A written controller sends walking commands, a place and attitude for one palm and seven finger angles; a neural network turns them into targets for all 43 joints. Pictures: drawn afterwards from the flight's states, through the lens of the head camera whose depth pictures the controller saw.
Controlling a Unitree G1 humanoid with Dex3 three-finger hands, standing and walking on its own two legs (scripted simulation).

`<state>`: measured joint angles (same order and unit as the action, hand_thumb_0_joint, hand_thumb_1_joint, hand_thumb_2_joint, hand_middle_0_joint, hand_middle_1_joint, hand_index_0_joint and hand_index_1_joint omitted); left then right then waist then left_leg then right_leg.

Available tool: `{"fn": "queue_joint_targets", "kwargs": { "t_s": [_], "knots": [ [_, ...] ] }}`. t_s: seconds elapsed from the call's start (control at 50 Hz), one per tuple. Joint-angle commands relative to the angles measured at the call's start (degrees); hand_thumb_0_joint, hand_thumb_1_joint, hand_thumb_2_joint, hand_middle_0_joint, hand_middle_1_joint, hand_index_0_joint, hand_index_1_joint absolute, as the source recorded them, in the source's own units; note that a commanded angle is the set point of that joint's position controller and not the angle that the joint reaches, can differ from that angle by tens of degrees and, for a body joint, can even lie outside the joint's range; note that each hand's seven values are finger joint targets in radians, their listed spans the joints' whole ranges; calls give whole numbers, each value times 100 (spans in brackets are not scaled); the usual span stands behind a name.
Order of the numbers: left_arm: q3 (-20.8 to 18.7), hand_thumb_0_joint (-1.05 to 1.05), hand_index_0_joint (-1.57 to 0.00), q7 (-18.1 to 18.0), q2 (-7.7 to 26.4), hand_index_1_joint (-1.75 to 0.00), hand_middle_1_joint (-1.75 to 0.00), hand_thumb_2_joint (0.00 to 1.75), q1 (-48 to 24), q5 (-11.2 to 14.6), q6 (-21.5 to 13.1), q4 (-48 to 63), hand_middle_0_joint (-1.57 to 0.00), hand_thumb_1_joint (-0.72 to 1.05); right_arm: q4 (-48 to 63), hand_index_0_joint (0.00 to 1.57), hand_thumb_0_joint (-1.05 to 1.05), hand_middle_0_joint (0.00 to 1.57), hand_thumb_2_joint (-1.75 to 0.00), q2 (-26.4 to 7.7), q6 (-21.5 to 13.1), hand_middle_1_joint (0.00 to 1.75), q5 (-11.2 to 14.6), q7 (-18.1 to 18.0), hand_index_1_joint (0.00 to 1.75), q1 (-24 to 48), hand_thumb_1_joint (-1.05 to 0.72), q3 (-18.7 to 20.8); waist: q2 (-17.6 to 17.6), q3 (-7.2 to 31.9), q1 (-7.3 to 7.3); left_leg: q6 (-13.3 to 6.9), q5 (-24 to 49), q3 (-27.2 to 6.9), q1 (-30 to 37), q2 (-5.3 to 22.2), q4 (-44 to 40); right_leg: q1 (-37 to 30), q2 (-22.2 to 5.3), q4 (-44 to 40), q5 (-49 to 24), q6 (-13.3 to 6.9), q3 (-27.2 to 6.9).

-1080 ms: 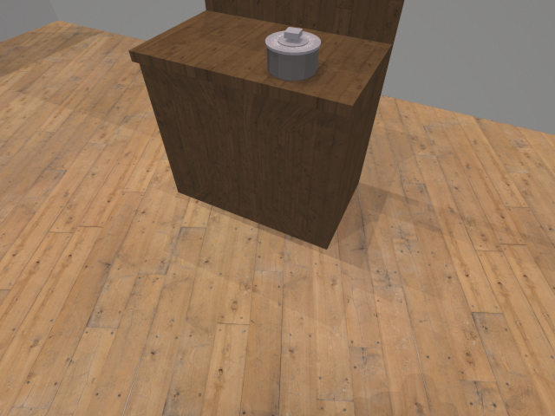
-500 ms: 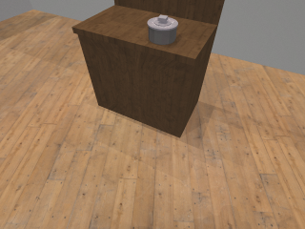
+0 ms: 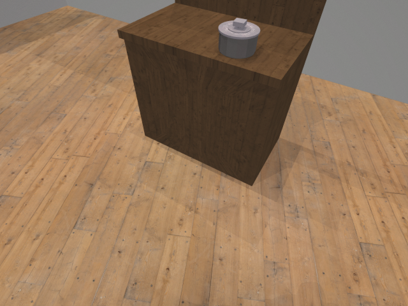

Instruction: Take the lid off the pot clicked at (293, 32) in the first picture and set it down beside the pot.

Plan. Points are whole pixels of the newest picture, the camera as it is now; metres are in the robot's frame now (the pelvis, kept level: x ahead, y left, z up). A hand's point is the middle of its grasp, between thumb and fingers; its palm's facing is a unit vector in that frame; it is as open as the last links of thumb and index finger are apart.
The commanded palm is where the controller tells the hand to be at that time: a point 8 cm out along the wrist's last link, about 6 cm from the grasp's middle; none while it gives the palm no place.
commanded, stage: walk to a spot facing it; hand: left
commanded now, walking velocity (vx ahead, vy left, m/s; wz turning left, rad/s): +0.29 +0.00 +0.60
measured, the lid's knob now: (239, 22) +1.12 -0.09 +0.09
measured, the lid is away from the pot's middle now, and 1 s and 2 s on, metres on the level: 0.00 0.00 0.00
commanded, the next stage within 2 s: turn to face it in 1.02 s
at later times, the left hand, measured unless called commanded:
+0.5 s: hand out of the picture +0.14 +0.24 -0.15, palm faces +0.25 -0.95 -0.19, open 7.4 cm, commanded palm none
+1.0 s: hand out of the picture +0.13 +0.18 -0.16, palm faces +0.62 -0.76 -0.20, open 7.4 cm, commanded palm none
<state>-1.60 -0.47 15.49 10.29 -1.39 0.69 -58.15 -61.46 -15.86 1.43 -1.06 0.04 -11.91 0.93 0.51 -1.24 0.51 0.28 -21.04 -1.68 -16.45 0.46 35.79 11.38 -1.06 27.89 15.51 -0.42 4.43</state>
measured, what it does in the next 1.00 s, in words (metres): walks ahead, turning left: right foot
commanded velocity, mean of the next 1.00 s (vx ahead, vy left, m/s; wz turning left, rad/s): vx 0.31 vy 0.00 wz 0.54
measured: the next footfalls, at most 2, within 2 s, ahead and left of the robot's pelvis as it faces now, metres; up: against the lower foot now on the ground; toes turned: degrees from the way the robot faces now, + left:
right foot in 0.60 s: +0.32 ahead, -0.05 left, +0.00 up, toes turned +14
left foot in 1.12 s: +0.36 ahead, +0.26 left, +0.00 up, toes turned +44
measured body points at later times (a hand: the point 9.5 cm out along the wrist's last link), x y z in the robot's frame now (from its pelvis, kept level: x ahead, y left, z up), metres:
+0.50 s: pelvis +0.11 +0.04 +0.01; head +0.13 +0.04 +0.46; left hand +0.13 +0.29 -0.14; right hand +0.11 -0.20 -0.14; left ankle +0.03 +0.12 -0.74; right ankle +0.24 -0.08 -0.69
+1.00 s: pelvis +0.28 +0.06 +0.01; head +0.30 +0.09 +0.45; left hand +0.10 +0.22 -0.15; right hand +0.55 -0.06 -0.11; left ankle +0.31 +0.23 -0.69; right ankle +0.28 -0.06 -0.74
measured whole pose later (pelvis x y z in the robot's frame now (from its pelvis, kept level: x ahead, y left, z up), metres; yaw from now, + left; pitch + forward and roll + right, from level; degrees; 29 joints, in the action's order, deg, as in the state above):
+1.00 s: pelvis +0.28 +0.06 +0.01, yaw +34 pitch +0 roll -1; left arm -2.8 -0.5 10.5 23.9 -2.1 -3.8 -59.0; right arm -52.2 -14.1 0.9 -1.7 3.5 -3.0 4.4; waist -0.8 -4.4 -3.2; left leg -0.1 -10.3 5.4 -34.4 5.5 47.6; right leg 2.6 -5.2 20.9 16.8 1.0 19.2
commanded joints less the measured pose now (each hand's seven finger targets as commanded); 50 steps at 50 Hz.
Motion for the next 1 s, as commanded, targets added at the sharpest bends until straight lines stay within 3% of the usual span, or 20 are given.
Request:
{"fn": "queue_joint_targets", "kwargs": {
  "t_s": [0.0,0.06,0.08,0.1,0.12,0.14,0.18,0.22,0.32,0.46,0.5,0.54,0.56,0.58,0.6,0.64,0.68,0.72,0.86,0.98],
  "knots": [
    [-386,0,-20,-79,1225,-30,-30,90,345,-56,-132,447,-20,90,747,20,0,20,-90,-421,-137,30,29,80,30,160,-90,221,-797,-329,-154,-21,-870,286,-1009,391,1145,-114,-2143,-1485,1123,-1011,-1444],
    [-393,0,-20,-18,1097,-30,-30,90,224,-9,-147,502,-20,90,606,20,0,20,-90,-195,-216,30,4,131,30,-722,-90,219,-548,-74,217,-35,123,872,823,81,-472,835,-1608,-470,1269,-485,-311],
    [-343,0,-20,26,837,-30,-30,90,287,21,-99,555,-20,90,495,20,0,20,-90,-421,-236,30,-13,94,30,-1218,-90,298,283,-67,375,-169,-288,257,1431,244,-1130,1451,-1149,615,1559,-174,194],
    [-265,0,-20,105,386,-30,-30,90,170,42,-77,800,-20,90,451,20,0,20,-90,-1065,-282,30,-84,51,30,-1787,-90,488,2142,-201,640,-793,-1608,-2424,1710,1655,-2261,2777,-249,2668,2011,267,648],
    [-236,0,-20,110,364,-30,-30,90,-420,-17,-123,1145,-20,90,439,20,0,20,-90,-1223,-311,30,-67,-15,30,-2072,-90,512,1509,-391,712,-1371,-1797,-3668,1379,2259,-2845,3446,-260,3597,1917,199,-192],
    [-301,0,-20,118,391,-30,-30,90,-556,-48,-171,1118,-20,90,469,20,0,20,-90,-1012,-323,30,-25,-36,30,-1773,-90,462,578,-496,498,-1389,-2065,-3446,921,2060,-2810,3362,-450,4003,1313,104,-595],
    [-335,0,-20,170,335,-30,-30,90,-59,-51,-202,860,-20,90,659,20,0,20,-90,-573,-465,30,7,-87,30,-1054,-90,345,466,-574,54,-1098,-1321,-2465,441,1498,-2821,3113,-597,4066,213,206,-642],
    [-334,0,-20,204,278,-30,-30,90,345,-53,-197,672,-20,90,615,20,0,20,-90,-401,-584,30,52,-108,30,-1011,-90,324,550,-230,-59,-1024,-136,-1696,636,1149,-2651,2856,-597,3879,-294,321,-530],
    [-339,0,-20,199,135,-30,-30,90,77,-21,-204,874,-20,90,457,20,0,20,-90,-394,-643,30,66,-131,30,-1259,-90,403,286,-136,46,-1299,445,-1582,1123,1144,-2633,3130,-575,3046,-359,455,-438],
    [-364,0,-20,220,-3,-30,-30,90,-583,17,-301,1203,-20,90,414,20,0,20,-90,-383,-594,30,3,-114,30,-1306,-90,458,591,-347,240,-1275,605,-1547,833,1085,-2411,2369,-414,1391,-341,425,-241],
    [-372,0,-20,217,2,-30,-30,90,-365,17,-350,1180,-20,90,456,20,0,20,-90,-444,-573,30,-20,-116,30,-1149,-90,465,550,-246,116,-1197,1082,-1510,657,1029,-2052,1657,-222,911,-289,384,-85],
    [-440,0,-20,186,132,-30,-30,90,516,2,-409,905,-20,90,517,20,0,20,-90,-443,-533,30,-12,-126,30,-901,-90,462,344,60,-290,-945,1321,-1275,13,732,-1044,-21,-41,167,-444,292,-11],
    [-532,0,-20,135,536,-30,-30,90,1370,-39,-502,682,-20,90,574,20,0,20,-90,-252,-551,30,41,-88,30,-918,-90,434,-460,571,-647,-654,1013,-887,-834,301,417,-1582,-705,-333,34,43,-780],
    [-700,0,-20,44,1285,-30,-30,90,2139,-88,-534,555,-20,90,806,20,0,20,-90,203,-609,30,71,-41,30,-1151,-90,347,-2265,1325,-823,-262,-1106,-18,-2208,-577,2573,-2846,-2721,-1198,988,-622,-3379],
    [-636,0,-20,-11,1178,-30,-30,90,2098,18,-460,568,-20,90,993,20,0,20,-90,-107,-574,30,3,-14,30,-692,-90,427,-1260,742,-774,-307,-1230,-229,-2666,-159,3516,-2286,-2990,-1583,1403,-818,-3690],
    [-535,0,-20,-25,725,-30,-30,90,1189,-26,-478,723,-20,90,978,20,0,20,-90,-38,-514,30,-50,97,30,-379,-90,444,-1264,125,-452,-298,-202,-85,-2535,364,4130,-673,-2566,-1806,2615,-725,-2892],
    [-350,0,-20,-46,195,-30,-30,90,848,-44,-535,714,-20,90,891,20,0,20,-90,89,-342,30,-70,178,30,-205,-90,421,-779,-200,-156,-158,443,-19,-2156,550,3979,161,-2102,-1810,1343,-489,-1475],
    [-316,0,-20,-54,118,-30,-30,90,935,-45,-595,614,-20,90,872,20,0,20,-90,201,-241,30,-50,225,30,-201,-90,406,-797,-200,-62,-53,719,132,-2153,583,3665,125,-1894,-1744,262,-440,-693],
    [-276,0,-20,-58,252,-30,-30,90,1423,-22,-633,296,-20,90,1289,20,0,20,-90,265,-142,30,-44,361,30,940,-90,317,-559,-392,-251,89,1194,483,-2463,637,2094,-556,-1900,-1857,-847,-496,293],
    [-315,0,-20,-54,522,-30,-30,90,1701,-38,-512,159,-20,90,1564,20,0,20,-90,187,-218,30,-48,392,30,1477,-90,219,-770,-311,-425,-173,777,985,-1578,330,577,-1204,-2073,-1143,-2689,-386,863]
  ]
}}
